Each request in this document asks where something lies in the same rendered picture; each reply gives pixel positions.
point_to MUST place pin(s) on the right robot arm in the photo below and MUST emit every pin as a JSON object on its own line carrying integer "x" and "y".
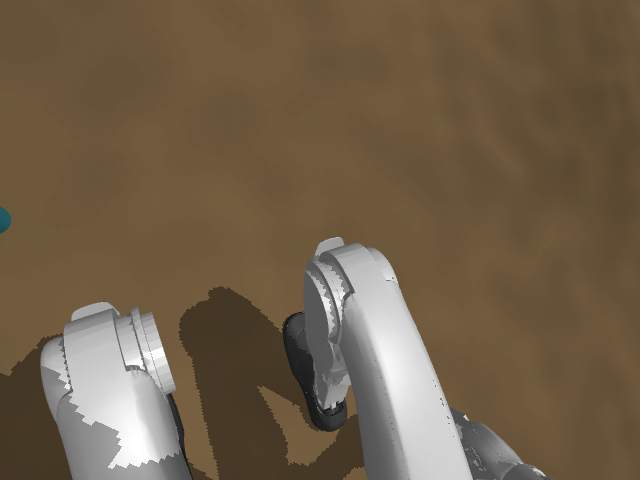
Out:
{"x": 525, "y": 472}

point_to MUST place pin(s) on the left robot foot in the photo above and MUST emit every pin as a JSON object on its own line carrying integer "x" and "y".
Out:
{"x": 179, "y": 426}

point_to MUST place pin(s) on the right robot foot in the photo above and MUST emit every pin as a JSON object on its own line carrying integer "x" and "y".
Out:
{"x": 301, "y": 364}

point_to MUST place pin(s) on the right robot hand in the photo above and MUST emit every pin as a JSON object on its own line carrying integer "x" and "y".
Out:
{"x": 489, "y": 457}

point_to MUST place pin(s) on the can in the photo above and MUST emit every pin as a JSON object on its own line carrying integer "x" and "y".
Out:
{"x": 5, "y": 220}

